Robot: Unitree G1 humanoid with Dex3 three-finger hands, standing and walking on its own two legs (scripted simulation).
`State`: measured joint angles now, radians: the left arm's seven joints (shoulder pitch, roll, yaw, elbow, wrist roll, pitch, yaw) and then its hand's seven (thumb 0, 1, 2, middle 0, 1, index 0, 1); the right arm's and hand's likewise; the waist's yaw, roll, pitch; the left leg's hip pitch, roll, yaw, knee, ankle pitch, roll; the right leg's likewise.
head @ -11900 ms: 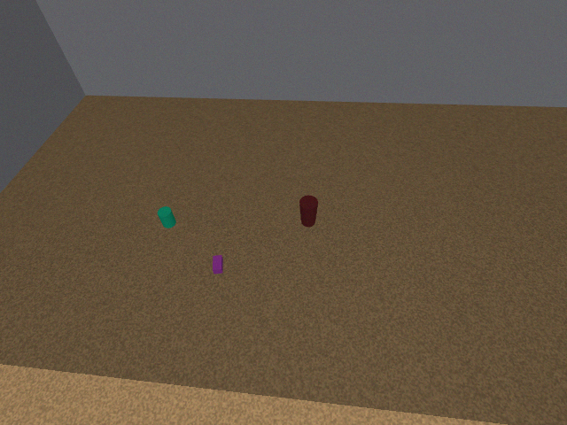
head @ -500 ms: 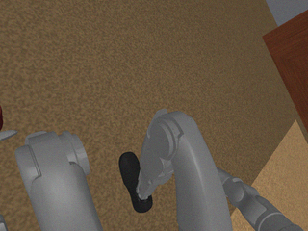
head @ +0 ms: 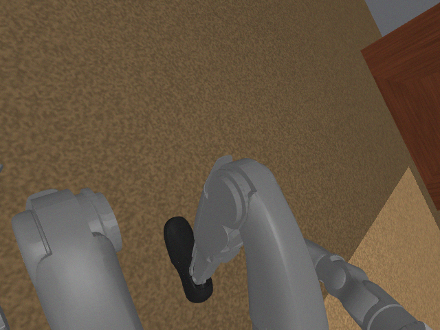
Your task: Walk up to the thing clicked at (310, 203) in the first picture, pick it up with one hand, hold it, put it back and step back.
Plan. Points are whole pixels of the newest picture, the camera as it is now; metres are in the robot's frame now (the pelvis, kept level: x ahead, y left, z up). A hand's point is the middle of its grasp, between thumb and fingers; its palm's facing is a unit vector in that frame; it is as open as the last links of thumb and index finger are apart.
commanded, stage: settle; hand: left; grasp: from the side
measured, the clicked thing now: out of the picture +0.40 +0.29 -0.21
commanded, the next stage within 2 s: lift in 1.96 s
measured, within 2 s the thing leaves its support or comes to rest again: leaves its support in 0.32 s
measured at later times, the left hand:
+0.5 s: hand out of the picture +0.39 +0.31 -0.13, palm faces +0.39 -0.92 -0.04, open 10.8 cm
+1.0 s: hand out of the picture +0.37 +0.31 -0.02, palm faces +0.35 -0.93 -0.09, open 10.8 cm
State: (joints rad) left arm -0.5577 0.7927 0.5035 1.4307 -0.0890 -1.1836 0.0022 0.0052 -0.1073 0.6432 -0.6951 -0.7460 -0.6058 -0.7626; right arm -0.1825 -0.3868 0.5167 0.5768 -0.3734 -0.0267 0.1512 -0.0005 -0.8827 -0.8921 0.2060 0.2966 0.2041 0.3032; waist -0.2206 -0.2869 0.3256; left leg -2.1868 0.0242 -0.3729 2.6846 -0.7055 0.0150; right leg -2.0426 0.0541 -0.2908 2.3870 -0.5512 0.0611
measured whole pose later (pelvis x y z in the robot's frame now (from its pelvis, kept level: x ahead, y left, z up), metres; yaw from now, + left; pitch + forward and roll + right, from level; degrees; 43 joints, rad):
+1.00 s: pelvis +0.02 -0.01 +0.04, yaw +7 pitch +26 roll -10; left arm -0.41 0.48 0.36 0.80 -0.15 -0.73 -0.12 0.02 -0.43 1.06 -0.74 -0.98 -0.65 -1.00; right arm 0.00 -0.31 0.17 0.66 -0.14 0.02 0.12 0.00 -0.90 -0.90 0.21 0.30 0.20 0.30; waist -0.10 -0.05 0.00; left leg -2.24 0.02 -0.17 2.47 -0.70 0.01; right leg -2.16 -0.02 -0.14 2.33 -0.64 0.01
